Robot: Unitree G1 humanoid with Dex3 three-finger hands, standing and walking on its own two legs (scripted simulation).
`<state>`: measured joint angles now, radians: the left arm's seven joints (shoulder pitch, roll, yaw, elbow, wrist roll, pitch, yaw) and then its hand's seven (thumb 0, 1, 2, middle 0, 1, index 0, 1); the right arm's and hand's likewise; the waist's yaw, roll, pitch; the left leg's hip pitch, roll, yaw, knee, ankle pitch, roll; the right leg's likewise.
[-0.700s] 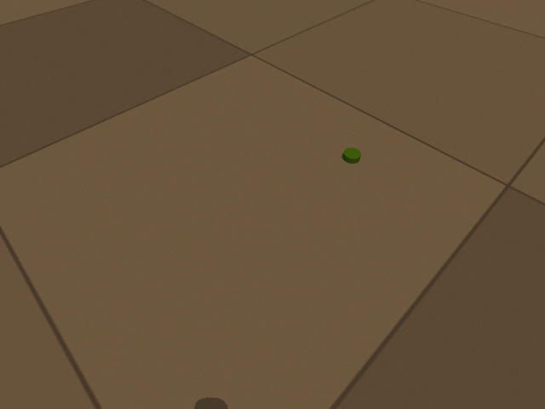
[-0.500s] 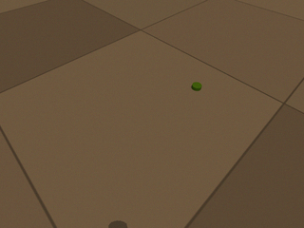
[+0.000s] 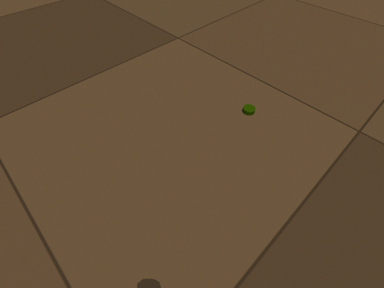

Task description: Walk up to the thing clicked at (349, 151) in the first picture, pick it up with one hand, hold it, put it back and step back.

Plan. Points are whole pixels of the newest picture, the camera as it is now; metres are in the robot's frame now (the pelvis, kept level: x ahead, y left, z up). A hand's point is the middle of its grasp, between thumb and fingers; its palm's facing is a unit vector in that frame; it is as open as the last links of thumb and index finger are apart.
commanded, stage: stand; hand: left
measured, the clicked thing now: (248, 109) +1.44 -0.45 -0.77
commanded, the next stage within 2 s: walk up in 0.42 s
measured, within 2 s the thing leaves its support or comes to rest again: neither
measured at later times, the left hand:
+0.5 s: hand out of the picture +0.08 +0.26 -0.16, palm faces -0.07 -0.94 -0.33, open 7.4 cm
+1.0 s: hand (136, 245) +0.25 +0.15 -0.16, palm faces -0.24 -0.91 -0.33, open 7.4 cm
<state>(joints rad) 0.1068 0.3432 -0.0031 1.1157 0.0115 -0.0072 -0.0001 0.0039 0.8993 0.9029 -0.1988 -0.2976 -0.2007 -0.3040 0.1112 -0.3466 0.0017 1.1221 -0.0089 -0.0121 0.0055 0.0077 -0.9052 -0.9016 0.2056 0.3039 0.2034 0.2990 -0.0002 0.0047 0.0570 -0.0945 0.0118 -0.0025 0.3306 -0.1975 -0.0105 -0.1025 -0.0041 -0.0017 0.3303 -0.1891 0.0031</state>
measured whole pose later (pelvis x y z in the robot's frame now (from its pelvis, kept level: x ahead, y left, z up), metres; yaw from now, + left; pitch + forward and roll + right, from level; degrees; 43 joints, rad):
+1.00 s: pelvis +0.16 -0.10 -0.02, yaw -16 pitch -3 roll -2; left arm 0.34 0.39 0.06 0.90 0.02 -0.03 -0.08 0.00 0.90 0.90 -0.20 -0.30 -0.20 -0.30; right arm 0.23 -0.43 -0.07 0.91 -0.02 -0.06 0.08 0.01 -0.91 -0.90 0.20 0.30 0.20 0.30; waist 0.05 0.04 0.06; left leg -0.46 0.10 0.05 0.82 -0.35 0.01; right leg -0.18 0.02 -0.01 0.52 -0.30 -0.02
